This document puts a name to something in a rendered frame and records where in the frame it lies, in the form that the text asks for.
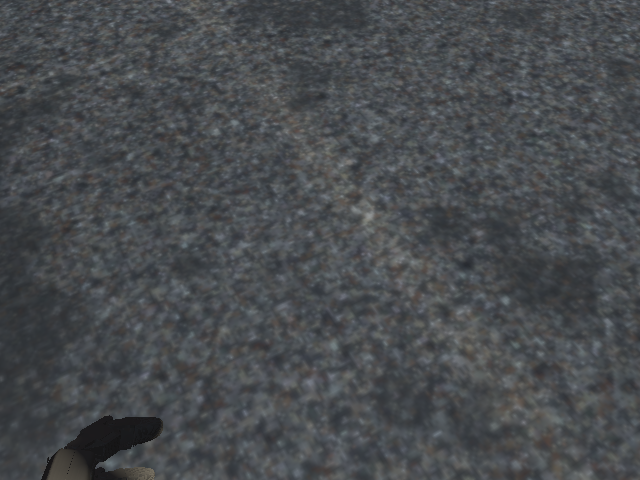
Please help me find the robot left hand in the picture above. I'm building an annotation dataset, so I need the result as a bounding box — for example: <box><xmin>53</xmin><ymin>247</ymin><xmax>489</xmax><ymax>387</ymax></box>
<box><xmin>41</xmin><ymin>415</ymin><xmax>163</xmax><ymax>480</ymax></box>

